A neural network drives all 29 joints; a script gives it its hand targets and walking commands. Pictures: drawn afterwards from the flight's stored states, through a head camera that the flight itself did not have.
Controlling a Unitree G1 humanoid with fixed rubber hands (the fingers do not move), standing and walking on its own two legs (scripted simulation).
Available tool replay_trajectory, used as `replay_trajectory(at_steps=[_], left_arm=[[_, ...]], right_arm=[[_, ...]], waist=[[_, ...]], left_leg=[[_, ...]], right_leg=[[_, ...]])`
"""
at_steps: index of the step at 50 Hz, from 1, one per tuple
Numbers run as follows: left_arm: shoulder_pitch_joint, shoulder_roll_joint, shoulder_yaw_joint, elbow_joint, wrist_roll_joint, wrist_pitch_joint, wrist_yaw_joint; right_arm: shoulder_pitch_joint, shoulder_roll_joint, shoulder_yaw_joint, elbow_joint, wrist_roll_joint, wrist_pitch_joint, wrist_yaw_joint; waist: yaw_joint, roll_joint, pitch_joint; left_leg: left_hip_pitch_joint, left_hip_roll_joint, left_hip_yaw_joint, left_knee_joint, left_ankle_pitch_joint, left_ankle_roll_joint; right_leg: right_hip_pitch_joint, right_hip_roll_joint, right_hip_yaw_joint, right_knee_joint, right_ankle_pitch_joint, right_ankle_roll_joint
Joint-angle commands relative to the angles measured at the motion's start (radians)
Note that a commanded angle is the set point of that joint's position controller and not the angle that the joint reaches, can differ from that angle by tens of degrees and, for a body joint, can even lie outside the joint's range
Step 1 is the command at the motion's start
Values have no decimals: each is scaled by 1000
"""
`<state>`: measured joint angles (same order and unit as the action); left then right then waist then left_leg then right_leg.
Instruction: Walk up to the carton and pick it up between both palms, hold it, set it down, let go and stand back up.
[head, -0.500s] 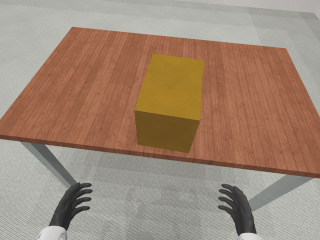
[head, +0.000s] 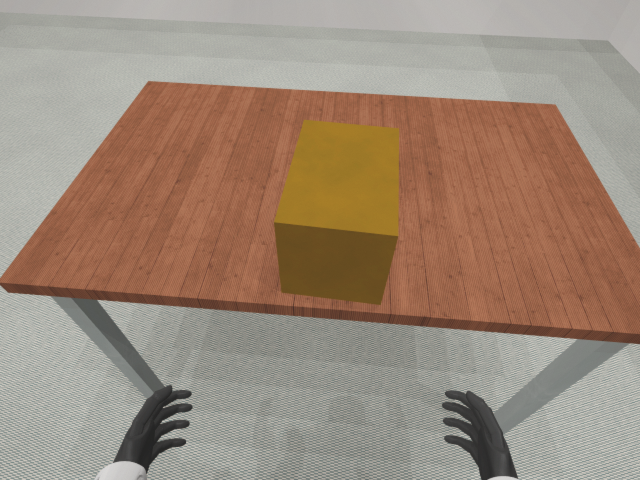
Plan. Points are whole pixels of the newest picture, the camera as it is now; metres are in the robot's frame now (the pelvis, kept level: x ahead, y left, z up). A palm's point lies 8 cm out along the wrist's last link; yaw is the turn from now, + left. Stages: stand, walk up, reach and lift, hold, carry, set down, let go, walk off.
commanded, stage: set down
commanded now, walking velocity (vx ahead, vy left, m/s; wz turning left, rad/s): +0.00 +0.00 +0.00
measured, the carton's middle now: (341, 209) +0.51 -0.03 +0.01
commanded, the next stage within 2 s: let go in 0.64 s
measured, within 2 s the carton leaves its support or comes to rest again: neither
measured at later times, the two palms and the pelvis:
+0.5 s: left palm (153, 471) +0.14 +0.21 -0.08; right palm (498, 465) +0.15 -0.22 -0.08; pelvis -0.02 -0.01 +0.00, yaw +1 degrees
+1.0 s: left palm (156, 472) +0.14 +0.21 -0.09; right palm (502, 459) +0.16 -0.23 -0.09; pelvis +0.01 -0.03 +0.00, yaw +3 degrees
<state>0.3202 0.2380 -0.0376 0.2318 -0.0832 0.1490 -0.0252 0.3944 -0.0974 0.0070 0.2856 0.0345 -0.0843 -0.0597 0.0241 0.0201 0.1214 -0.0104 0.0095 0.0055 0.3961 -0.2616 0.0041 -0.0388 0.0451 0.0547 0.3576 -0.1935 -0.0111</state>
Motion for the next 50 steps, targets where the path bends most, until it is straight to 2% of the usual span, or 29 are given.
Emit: replay_trajectory(at_steps=[1,3,5,8,9,11,12,13,14,15,16,17,18,19,20,23,26,30,31,32,35,36,37,38,39,42,44,49,50], left_arm=[[-103,101,39,-155,18,-51,17],[-179,109,18,-159,11,-52,32],[-213,136,27,-117,1,-46,39],[-239,126,27,-78,9,-44,60],[-228,129,24,-51,-2,-51,56],[-252,131,16,-78,-16,-59,71],[-245,118,28,-35,0,-51,71],[-255,98,10,44,15,-31,69],[-262,133,34,-21,-12,-44,65],[-266,118,23,20,1,-35,67],[-251,135,41,-16,-8,-43,62],[-240,115,25,16,1,-35,63],[-244,134,33,-15,-20,-43,61],[-234,111,29,91,3,-19,58],[-235,137,41,36,-13,-26,53],[-244,116,57,88,37,-17,53],[-233,143,76,18,32,-31,56],[-239,137,60,57,21,-45,50],[-255,135,74,69,51,-43,56],[-244,138,77,97,41,-38,48],[-230,155,84,60,29,-53,40],[-214,148,84,96,46,-46,41],[-219,165,98,69,41,-62,38],[-228,176,91,27,29,-71,32],[-217,164,98,48,39,-66,37],[-207,125,91,118,82,-51,35],[-188,146,93,64,49,-60,24],[-213,133,88,107,53,-59,26],[-209,123,85,128,72,-59,29]], right_arm=[[-99,-92,-56,-114,-29,-49,15],[-160,-77,-66,-96,-30,-43,24],[-175,-73,-79,-96,-53,-45,28],[-236,-96,-95,-35,-57,-48,44],[-234,-91,-92,-44,-60,-47,42],[-256,-97,-97,-29,-61,-53,48],[-267,-119,-91,26,-66,-55,54],[-295,-148,-112,95,-84,-39,61],[-295,-118,-106,29,-84,-51,48],[-281,-128,-105,95,-93,-40,52],[-260,-109,-101,56,-85,-46,39],[-281,-128,-103,116,-88,-48,47],[-290,-110,-109,58,-80,-60,41],[-287,-136,-109,147,-89,-44,50],[-270,-113,-100,98,-77,-53,40],[-268,-129,-73,201,-81,-50,56],[-275,-112,-74,125,-69,-78,47],[-268,-101,-64,166,-77,-103,51],[-288,-119,-71,200,-79,-106,59],[-276,-102,-64,205,-74,-106,53],[-265,-98,-59,167,-76,-131,42],[-256,-99,-54,214,-73,-131,50],[-244,-99,-49,197,-61,-138,46],[-233,-78,-46,174,-58,-147,33],[-249,-96,-56,213,-56,-155,40],[-253,-153,-63,332,-58,-153,56],[-245,-131,-53,256,-60,-167,41],[-277,-140,-72,299,-55,-165,49],[-274,-142,-64,307,-54,-169,58]], waist=[[-3,48,-57],[-13,54,-60],[0,47,-84],[8,67,-90],[8,21,-94],[6,23,-132],[11,11,-145],[-1,19,-107],[7,-18,-141],[2,1,-137],[2,-32,-167],[6,-23,-168],[10,-34,-186],[-2,-29,-158],[5,-46,-173],[8,-1,-171],[14,-17,-203],[-5,-26,-193],[1,15,-187],[-2,-3,-173],[3,-22,-204],[3,4,-195],[-3,-22,-206],[-17,-1,-215],[-1,11,-208],[-15,40,-199],[-17,-16,-224],[-23,-34,-176],[-17,-13,-169]], left_leg=[[-95,24,40,-101,245,-71],[-142,28,38,-120,133,-63],[-182,21,45,-122,28,-45],[-268,46,39,-149,-11,-37],[-262,36,54,-128,1,-32],[-219,27,55,-112,36,-40],[-200,30,56,-107,68,-36],[-222,33,51,-117,-5,-37],[-241,33,62,-119,-2,-30],[-231,25,69,-105,3,-34],[-222,22,69,-95,33,-32],[-195,28,57,-97,64,-41],[-210,26,65,-89,81,-34],[-200,24,56,-91,59,-33],[-203,17,67,-76,90,-27],[-189,7,65,-65,129,-39],[-171,2,66,-62,154,-34],[-166,4,63,-47,183,-35],[-162,4,52,-52,158,-40],[-176,2,60,-54,145,-38],[-162,-7,63,-35,198,-36],[-160,-9,59,-36,189,-39],[-143,-10,62,-26,211,-37],[-143,-12,58,-23,229,-37],[-121,-9,54,-20,256,-43],[-90,-9,40,-14,279,-51],[-86,-16,52,-13,272,-46],[-93,-7,41,-20,246,-36],[-90,-9,36,-24,251,-40]], right_leg=[[-2,-28,-42,-70,100,-14],[1,-37,-39,-60,39,-17],[0,-42,-42,-44,-20,-10],[65,-26,-57,-4,-3,-8],[55,-32,-47,-9,-2,-7],[12,-40,-42,-13,9,-10],[23,-29,-49,-11,34,-8],[5,-24,-56,-3,-28,-15],[25,-33,-48,-5,-18,-3],[4,-38,-44,1,-39,-4],[40,-41,-46,-3,8,2],[18,-37,-51,1,23,-2],[19,-44,-52,-2,47,2],[-1,-43,-51,-7,20,3],[10,-50,-41,-5,67,10],[7,-52,-47,3,93,7],[19,-57,-49,-5,132,17],[-1,-58,-50,-2,177,25],[-16,-58,-53,-4,144,17],[-11,-63,-54,-6,126,22],[17,-73,-44,0,240,31],[18,-79,-37,4,259,31],[11,-77,-41,9,291,39],[31,-84,-40,5,313,41],[25,-78,-41,8,346,37],[6,-66,-51,13,388,25],[26,-67,-48,-2,381,40],[-19,-63,-45,-8,349,34],[-2,-59,-49,-8,352,25]])
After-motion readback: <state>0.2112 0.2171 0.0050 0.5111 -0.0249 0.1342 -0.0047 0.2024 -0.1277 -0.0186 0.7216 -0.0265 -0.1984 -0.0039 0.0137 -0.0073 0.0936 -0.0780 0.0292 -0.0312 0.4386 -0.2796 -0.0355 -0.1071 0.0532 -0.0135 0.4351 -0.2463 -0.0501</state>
